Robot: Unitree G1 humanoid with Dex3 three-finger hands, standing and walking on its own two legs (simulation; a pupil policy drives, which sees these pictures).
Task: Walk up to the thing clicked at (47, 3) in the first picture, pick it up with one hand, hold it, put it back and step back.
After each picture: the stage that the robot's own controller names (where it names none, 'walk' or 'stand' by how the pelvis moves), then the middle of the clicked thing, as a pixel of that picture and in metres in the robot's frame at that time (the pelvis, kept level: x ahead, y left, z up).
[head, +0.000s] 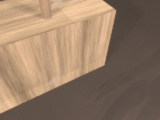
stand; out of the picture +1.00 +0.27 +0.00
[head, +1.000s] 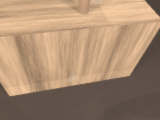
walk; out of the picture +0.92 +0.07 +0.03
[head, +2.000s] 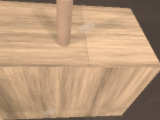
sink last; (64, 22) +0.66 +0.11 +0.04
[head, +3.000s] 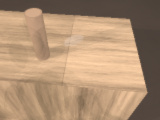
stand; (38, 37) +0.58 +0.22 +0.02
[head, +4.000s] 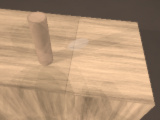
stand; (42, 41) +0.54 +0.20 +0.01
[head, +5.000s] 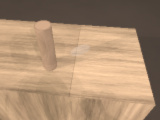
stand; (47, 48) +0.55 +0.20 +0.00
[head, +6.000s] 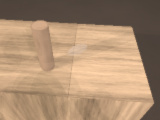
stand; (44, 48) +0.55 +0.19 +0.00
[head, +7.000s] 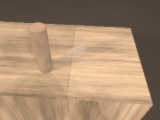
stand; (42, 50) +0.54 +0.20 +0.00
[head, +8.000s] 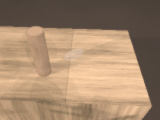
rise first; (40, 54) +0.52 +0.22 +0.00
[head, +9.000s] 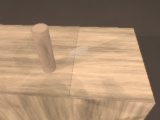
go down; (45, 50) +0.54 +0.22 +0.00
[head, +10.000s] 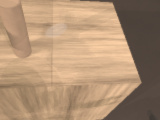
go down; (17, 31) +0.54 +0.21 +0.04
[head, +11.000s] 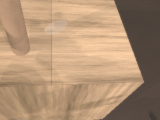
go down; (14, 26) +0.54 +0.21 +0.06
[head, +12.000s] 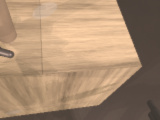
close in; out of the picture +0.55 +0.23 +0.09
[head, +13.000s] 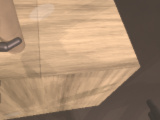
lift; (6, 22) +0.50 +0.19 +0.09
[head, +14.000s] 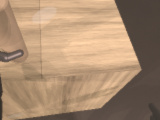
lift; (8, 35) +0.46 +0.19 +0.09
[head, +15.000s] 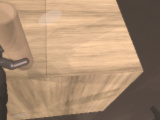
lift; (14, 43) +0.44 +0.18 +0.08
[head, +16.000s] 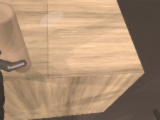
lift; (12, 45) +0.43 +0.19 +0.08
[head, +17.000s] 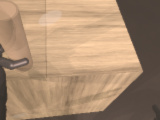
lift; (15, 43) +0.44 +0.18 +0.08
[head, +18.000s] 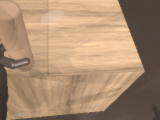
lift; (16, 43) +0.44 +0.18 +0.08
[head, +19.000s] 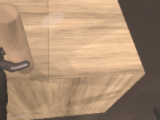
lift; (16, 46) +0.43 +0.18 +0.08
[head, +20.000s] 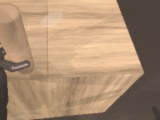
lift; (16, 46) +0.43 +0.18 +0.08
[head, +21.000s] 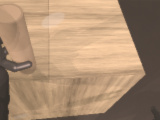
lift; (19, 46) +0.43 +0.17 +0.08
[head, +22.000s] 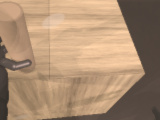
lift; (18, 44) +0.43 +0.18 +0.09
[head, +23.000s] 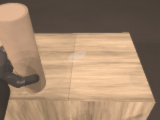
hold; (25, 56) +0.29 +0.16 +0.24
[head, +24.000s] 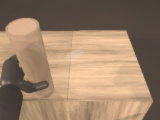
hold; (35, 65) +0.31 +0.15 +0.18
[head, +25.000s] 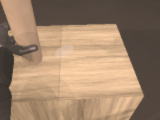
crouch; (24, 30) +0.43 +0.17 +0.21
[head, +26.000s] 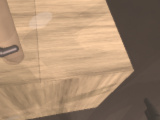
lower; (3, 31) +0.49 +0.19 +0.07
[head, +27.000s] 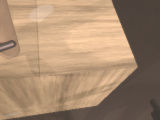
lower; (0, 26) +0.49 +0.20 +0.09
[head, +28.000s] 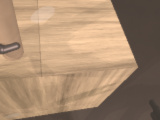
lower; (5, 28) +0.49 +0.19 +0.09
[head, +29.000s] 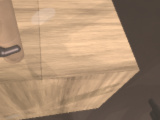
lower; (5, 31) +0.48 +0.19 +0.08
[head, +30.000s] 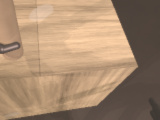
rest; (5, 27) +0.49 +0.18 +0.08
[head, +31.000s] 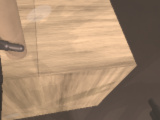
open; (9, 26) +0.50 +0.17 +0.09
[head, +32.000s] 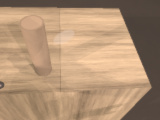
sink last; (38, 50) +0.46 +0.15 +0.05
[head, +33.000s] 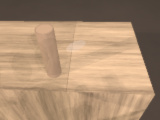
stand; (49, 53) +0.50 +0.18 +0.04
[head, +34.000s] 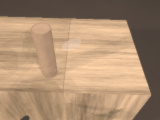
stand; (46, 53) +0.48 +0.17 +0.03
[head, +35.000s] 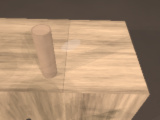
stand; (46, 54) +0.49 +0.17 +0.02
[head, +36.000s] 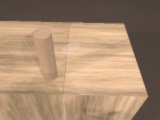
stand; (46, 57) +0.49 +0.17 +0.01
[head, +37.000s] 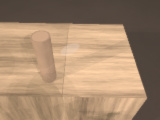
stand; (45, 59) +0.48 +0.17 +0.00
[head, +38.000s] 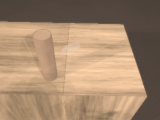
stand; (46, 58) +0.49 +0.17 +0.00
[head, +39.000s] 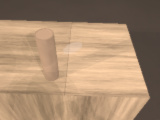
walk; (48, 57) +0.48 +0.16 +0.01
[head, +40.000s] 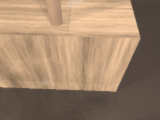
walk; (53, 2) +0.75 +0.18 +0.03
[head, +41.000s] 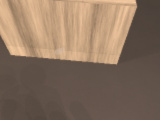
walk; out of the picture +1.14 +0.10 +0.03
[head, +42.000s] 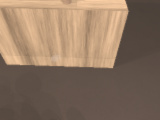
stand; out of the picture +1.13 +0.14 +0.02
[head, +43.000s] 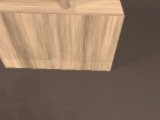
stand; out of the picture +1.14 +0.15 +0.00
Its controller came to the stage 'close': yes
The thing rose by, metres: 0.22
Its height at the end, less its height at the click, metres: +0.00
